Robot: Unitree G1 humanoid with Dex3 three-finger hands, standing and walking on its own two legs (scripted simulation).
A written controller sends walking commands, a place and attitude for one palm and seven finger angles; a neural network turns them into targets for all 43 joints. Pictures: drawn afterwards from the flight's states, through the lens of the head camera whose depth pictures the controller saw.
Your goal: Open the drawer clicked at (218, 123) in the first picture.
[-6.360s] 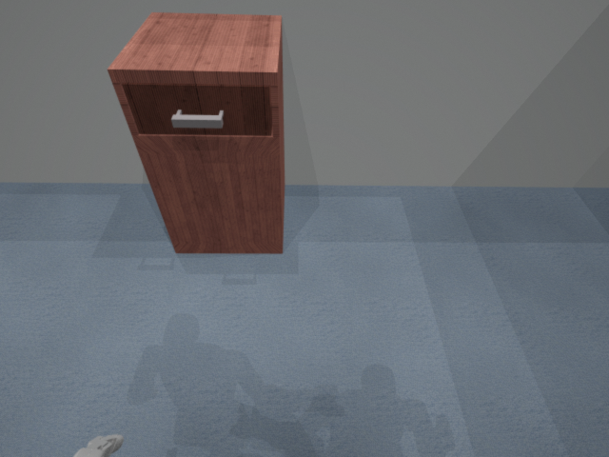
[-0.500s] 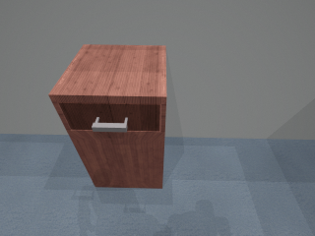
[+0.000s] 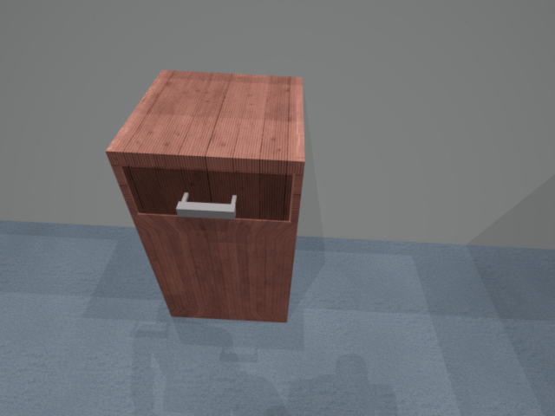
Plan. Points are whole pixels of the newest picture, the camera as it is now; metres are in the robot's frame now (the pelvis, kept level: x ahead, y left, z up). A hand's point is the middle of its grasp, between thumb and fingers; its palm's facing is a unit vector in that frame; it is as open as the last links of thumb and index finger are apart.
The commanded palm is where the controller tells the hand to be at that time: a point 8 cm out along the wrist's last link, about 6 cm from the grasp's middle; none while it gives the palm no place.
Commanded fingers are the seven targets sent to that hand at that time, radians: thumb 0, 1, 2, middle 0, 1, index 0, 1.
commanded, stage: shuffle to correct the standing spot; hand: left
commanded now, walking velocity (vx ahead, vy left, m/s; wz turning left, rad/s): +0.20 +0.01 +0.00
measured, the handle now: (208, 204) +0.61 +0.21 -0.10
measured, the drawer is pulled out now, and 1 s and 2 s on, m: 0.00 0.00 0.00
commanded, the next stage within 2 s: come to a stop and stand still in 0.44 s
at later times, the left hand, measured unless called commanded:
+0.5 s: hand out of the picture -0.01 +0.15 -0.17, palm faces +0.12 -0.98 -0.14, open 7.4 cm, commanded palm none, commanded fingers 0.00 0.90 0.90 -0.20 -0.30 -0.20 -0.30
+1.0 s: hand (160, 389) +0.21 +0.22 -0.17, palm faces +0.01 -0.95 -0.32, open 7.3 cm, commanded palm none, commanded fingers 0.00 0.90 0.90 -0.20 -0.30 -0.20 -0.30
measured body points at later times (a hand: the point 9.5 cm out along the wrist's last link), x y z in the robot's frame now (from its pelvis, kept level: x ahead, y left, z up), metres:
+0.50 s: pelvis +0.07 +0.01 +0.00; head +0.08 +0.01 +0.45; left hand -0.02 +0.20 -0.16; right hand +0.08 -0.22 -0.16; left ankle +0.09 +0.12 -0.70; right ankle +0.00 -0.09 -0.74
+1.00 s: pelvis +0.14 +0.01 -0.01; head +0.17 -0.02 +0.43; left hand +0.21 +0.27 -0.14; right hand +0.16 -0.23 -0.18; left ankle +0.12 +0.13 -0.71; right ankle +0.15 -0.09 -0.74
